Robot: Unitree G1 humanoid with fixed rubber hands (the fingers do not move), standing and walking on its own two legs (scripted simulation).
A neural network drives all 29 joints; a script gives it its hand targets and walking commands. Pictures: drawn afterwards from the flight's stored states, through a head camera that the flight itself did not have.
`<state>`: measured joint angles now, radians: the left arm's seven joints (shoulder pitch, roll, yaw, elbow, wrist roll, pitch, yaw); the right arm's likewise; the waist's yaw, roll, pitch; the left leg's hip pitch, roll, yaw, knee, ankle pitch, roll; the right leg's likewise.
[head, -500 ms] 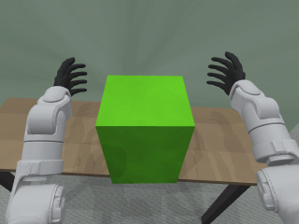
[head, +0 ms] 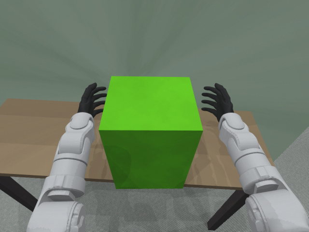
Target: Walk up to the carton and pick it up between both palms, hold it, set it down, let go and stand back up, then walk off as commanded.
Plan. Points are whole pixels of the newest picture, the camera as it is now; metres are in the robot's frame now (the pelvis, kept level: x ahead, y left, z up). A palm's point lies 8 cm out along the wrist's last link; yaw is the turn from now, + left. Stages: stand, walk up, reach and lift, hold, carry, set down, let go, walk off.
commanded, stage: reach and lift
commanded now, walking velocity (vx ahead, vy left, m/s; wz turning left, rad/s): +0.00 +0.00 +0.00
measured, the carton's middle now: (150, 137) +0.37 +0.02 +0.05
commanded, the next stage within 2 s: none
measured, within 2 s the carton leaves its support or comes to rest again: neither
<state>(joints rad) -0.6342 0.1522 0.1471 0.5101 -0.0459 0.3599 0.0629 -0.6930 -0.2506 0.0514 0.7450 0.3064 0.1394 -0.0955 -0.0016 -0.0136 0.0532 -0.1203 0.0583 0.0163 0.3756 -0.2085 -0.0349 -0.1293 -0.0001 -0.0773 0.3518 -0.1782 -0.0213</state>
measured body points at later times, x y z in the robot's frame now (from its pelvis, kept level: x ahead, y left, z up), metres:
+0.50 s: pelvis +0.00 +0.00 +0.00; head +0.02 +0.01 +0.45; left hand +0.40 +0.17 +0.10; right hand +0.41 -0.17 +0.09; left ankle +0.00 +0.14 -0.75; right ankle +0.01 -0.11 -0.75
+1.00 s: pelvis +0.00 +0.00 +0.00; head +0.02 +0.01 +0.45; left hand +0.40 +0.16 +0.09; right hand +0.41 -0.14 +0.08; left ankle +0.00 +0.14 -0.75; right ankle +0.01 -0.11 -0.75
